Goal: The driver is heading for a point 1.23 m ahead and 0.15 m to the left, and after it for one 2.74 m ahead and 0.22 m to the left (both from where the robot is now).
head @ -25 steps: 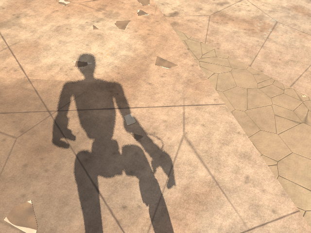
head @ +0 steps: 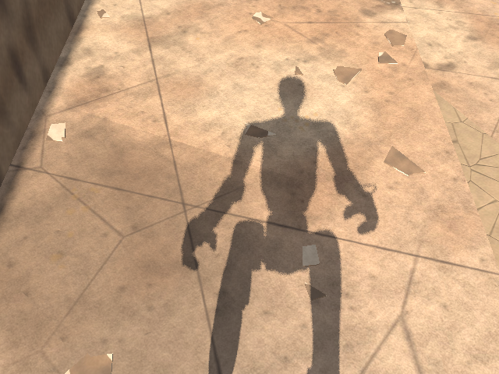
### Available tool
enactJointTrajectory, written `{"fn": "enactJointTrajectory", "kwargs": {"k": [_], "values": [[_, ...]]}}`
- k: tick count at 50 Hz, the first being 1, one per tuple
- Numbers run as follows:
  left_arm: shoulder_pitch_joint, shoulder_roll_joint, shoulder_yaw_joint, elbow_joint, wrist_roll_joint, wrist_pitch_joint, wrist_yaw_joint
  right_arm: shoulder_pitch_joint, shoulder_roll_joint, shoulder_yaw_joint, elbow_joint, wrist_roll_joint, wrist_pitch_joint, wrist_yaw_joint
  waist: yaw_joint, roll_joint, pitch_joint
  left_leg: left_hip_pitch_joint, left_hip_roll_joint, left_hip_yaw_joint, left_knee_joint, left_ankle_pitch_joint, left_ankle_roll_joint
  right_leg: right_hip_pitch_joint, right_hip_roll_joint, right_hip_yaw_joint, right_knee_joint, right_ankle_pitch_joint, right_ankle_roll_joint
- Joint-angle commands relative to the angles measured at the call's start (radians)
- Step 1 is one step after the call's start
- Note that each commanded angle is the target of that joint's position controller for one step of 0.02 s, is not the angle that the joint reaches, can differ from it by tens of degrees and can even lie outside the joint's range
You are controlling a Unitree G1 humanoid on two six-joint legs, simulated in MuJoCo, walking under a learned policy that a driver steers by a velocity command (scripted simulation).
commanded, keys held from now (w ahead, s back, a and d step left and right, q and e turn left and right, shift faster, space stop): w+q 0.48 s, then w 0.10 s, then w+e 0.42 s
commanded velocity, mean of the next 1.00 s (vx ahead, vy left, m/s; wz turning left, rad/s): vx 0.50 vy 0.00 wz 0.26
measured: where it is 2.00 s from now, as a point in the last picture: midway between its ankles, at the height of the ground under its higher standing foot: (241, 174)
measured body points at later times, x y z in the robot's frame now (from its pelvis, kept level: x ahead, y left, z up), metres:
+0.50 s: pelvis +0.28 +0.07 +0.00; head +0.31 +0.10 +0.45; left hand +0.43 +0.38 -0.08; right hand +0.42 -0.19 -0.10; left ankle +0.23 +0.14 -0.74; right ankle +0.50 -0.07 -0.68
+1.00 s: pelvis +0.57 +0.11 +0.00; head +0.61 +0.11 +0.45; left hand +0.52 +0.39 -0.11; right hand +0.85 -0.07 -0.08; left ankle +0.69 +0.31 -0.70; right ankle +0.56 +0.01 -0.74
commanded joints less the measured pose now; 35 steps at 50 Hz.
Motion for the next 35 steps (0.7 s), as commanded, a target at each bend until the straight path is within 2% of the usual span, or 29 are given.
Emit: {"fn": "enactJointTrajectory", "kwargs": {"k": [1,4,6,7,8,9,10,11,12,13,14,15,16,19,22,24,26,28,31,32,33,34,35], "values": [[-0.082,0.159,0.038,-0.069,-0.012,-0.014,0.01,-0.05,-0.01,0.01,-0.076,-0.001,-0.007,0.024,-0.023,-0.071,0.059,0.064,0.013,0.015,-0.131,0.095,0.017,-0.084,-0.286,0.055,-0.135,0.237,-0.153],[-0.048,0.185,0.05,-0.043,-0.03,0.005,0.009,-0.118,-0.035,0.004,-0.117,-0.002,-0.004,0.036,-0.009,-0.064,0.076,0.04,-0.004,0.046,-0.203,0.02,0.055,0.028,-0.314,0.024,-0.085,0.279,-0.132],[-0.045,0.215,0.058,-0.035,-0.039,0.021,0.01,-0.105,-0.06,-0.009,-0.136,-0.005,0.001,0.039,-0.034,-0.087,0.038,0.11,-0.057,0.103,-0.22,-0.085,0.092,0.081,-0.316,-0.005,0.03,0.551,-0.113],[-0.051,0.229,0.061,-0.036,-0.044,0.031,0.011,-0.038,-0.086,-0.025,-0.128,-0.003,0.005,0.036,-0.077,-0.102,-0.017,0.216,-0.103,0.14,-0.222,-0.132,0.115,0.086,-0.303,-0.025,0.155,0.727,-0.098],[-0.063,0.221,0.055,-0.04,-0.048,0.04,0.013,0.112,-0.13,-0.054,-0.092,0.003,0.008,0.029,-0.164,-0.092,-0.099,0.424,-0.161,0.166,-0.269,-0.109,0.148,0.03,-0.267,-0.06,0.363,0.811,-0.068],[-0.041,0.185,0.038,-0.053,-0.028,0.038,0.019,0.293,-0.213,-0.094,-0.045,0.008,0.019,0.011,-0.237,-0.029,-0.198,0.735,-0.13,0.052,-0.277,-0.08,0.195,-0.183,-0.225,-0.066,0.659,0.612,-0.018],[0.05,0.034,-0.01,-0.112,0.013,0.018,0.012,0.266,-0.339,-0.112,-0.053,0.017,0.015,0.001,-0.108,0.265,-0.264,1.029,0.134,-0.534,-0.39,-0.289,0.379,-0.637,-0.026,0.0,1.039,-0.305,0.059],[-0.029,0.096,-0.011,-0.12,-0.018,-0.019,0.003,0.277,-0.27,-0.085,-0.104,0.007,-0.007,0.01,-0.169,0.141,-0.419,1.092,0.218,-0.827,-0.561,-0.446,0.428,-0.735,0.01,0.262,1.158,-0.393,0.046],[-0.134,0.16,0.005,-0.15,-0.057,-0.036,-0.003,0.252,-0.203,-0.067,-0.09,-0.002,-0.025,0.015,-0.19,0.069,-0.283,1.018,0.204,-0.702,-0.598,-0.384,0.372,-0.82,-0.033,0.276,1.151,-0.295,0.023],[-0.153,0.147,-0.002,-0.154,-0.048,-0.048,0.002,0.206,-0.178,-0.059,-0.09,0.001,-0.034,0.015,-0.153,0.014,-0.193,0.888,0.164,-0.582,-0.588,-0.287,0.34,-0.804,-0.077,0.271,1.072,-0.208,0.007],[-0.154,0.146,0.001,-0.144,-0.017,-0.051,0.011,0.136,-0.144,-0.049,-0.099,-0.001,-0.036,0.011,-0.11,-0.023,-0.138,0.754,0.128,-0.483,-0.58,-0.165,0.313,-0.741,-0.112,0.273,0.984,-0.148,0.009],[-0.135,0.154,0.008,-0.137,-0.004,-0.043,0.013,0.093,-0.116,-0.039,-0.117,-0.014,-0.037,0.006,-0.073,-0.006,-0.12,0.658,0.096,-0.416,-0.595,-0.063,0.302,-0.663,-0.133,0.284,0.933,-0.108,0.011],[-0.124,0.154,0.01,-0.137,-0.001,-0.032,0.011,0.075,-0.112,-0.037,-0.128,-0.02,-0.037,0.002,-0.055,0.008,-0.113,0.604,0.083,-0.392,-0.615,-0.005,0.304,-0.62,-0.135,0.282,0.901,-0.088,0.019],[-0.147,0.111,-0.001,-0.142,0.011,-0.006,0.009,0.098,-0.13,-0.042,-0.113,-0.011,-0.042,-0.015,-0.05,-0.015,-0.076,0.503,0.05,-0.294,-0.64,0.128,0.309,-0.596,-0.121,0.25,0.767,-0.022,0.06],[-0.262,0.075,-0.018,-0.17,0.01,-0.003,0.005,0.135,-0.146,-0.047,-0.094,-0.004,-0.035,-0.032,-0.088,0.005,-0.036,0.456,-0.008,-0.225,-0.639,0.085,0.263,-0.577,-0.085,0.239,0.536,0.187,0.085],[-0.332,0.064,-0.025,-0.183,0.002,-0.009,-0.004,0.162,-0.148,-0.047,-0.084,-0.001,-0.028,-0.037,-0.118,0.025,-0.024,0.433,-0.029,-0.215,-0.628,0.016,0.235,-0.521,-0.049,0.231,0.398,0.292,0.088],[-0.373,0.07,-0.027,-0.189,-0.009,-0.018,-0.017,0.201,-0.145,-0.045,-0.065,0.0,-0.026,-0.039,-0.142,0.037,-0.021,0.453,-0.007,-0.234,-0.618,-0.031,0.227,-0.485,-0.037,0.229,0.331,0.351,0.081],[-0.392,0.087,-0.022,-0.193,-0.011,-0.026,-0.028,0.234,-0.13,-0.04,-0.045,0.002,-0.023,-0.039,-0.152,0.043,-0.015,0.524,0.025,-0.271,-0.572,-0.044,0.22,-0.493,-0.04,0.243,0.285,0.334,0.059],[-0.354,0.114,-0.011,-0.186,-0.013,-0.032,-0.035,0.239,-0.136,-0.043,-0.03,-0.008,-0.016,-0.038,-0.128,0.082,-0.009,0.633,0.079,-0.306,-0.512,0.062,0.203,-0.486,-0.041,0.225,0.258,0.209,0.005],[-0.305,0.126,-0.004,-0.173,-0.012,-0.034,-0.033,0.225,-0.136,-0.042,-0.031,-0.008,-0.014,-0.037,-0.098,0.091,-0.023,0.65,0.071,-0.289,-0.46,0.19,0.189,-0.426,-0.025,0.197,0.232,0.18,-0.022],[-0.206,0.153,0.013,-0.143,-0.007,-0.035,-0.027,0.219,-0.116,-0.035,-0.034,-0.011,-0.012,-0.035,-0.049,0.073,-0.088,0.654,0.023,-0.241,-0.332,0.353,0.167,-0.288,-0.013,0.181,0.215,0.19,-0.059],[-0.052,0.194,0.023,-0.12,0.003,-0.037,-0.026,0.22,-0.086,-0.018,-0.052,-0.024,-0.011,-0.037,0.014,0.009,-0.236,0.552,-0.026,-0.183,-0.086,0.285,0.134,-0.033,-0.128,0.318,0.257,0.235,-0.131],[0.056,0.284,0.049,-0.091,0.007,-0.028,-0.03,0.352,-0.033,-0.001,-0.058,-0.01,-0.025,-0.036,-0.013,-0.266,-0.375,0.195,-0.181,-0.074,0.287,-0.114,0.038,0.326,-0.328,0.75,0.2,0.07,-0.312]]}}
Velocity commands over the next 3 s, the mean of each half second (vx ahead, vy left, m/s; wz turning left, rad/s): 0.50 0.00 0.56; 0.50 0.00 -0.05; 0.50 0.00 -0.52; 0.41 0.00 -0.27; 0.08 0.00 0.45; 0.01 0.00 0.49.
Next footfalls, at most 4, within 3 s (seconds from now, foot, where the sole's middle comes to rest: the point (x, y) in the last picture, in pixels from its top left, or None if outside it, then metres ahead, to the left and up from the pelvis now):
0.18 left None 0.27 0.14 -0.78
0.66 right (264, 330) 0.60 0.02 -0.78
1.14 left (174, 265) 0.79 0.30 -0.78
1.64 right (268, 197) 1.07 0.03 -0.78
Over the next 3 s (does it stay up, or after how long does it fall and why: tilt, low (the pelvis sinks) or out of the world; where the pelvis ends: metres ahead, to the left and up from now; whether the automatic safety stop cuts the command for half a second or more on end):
stays up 1.23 0.09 -0.01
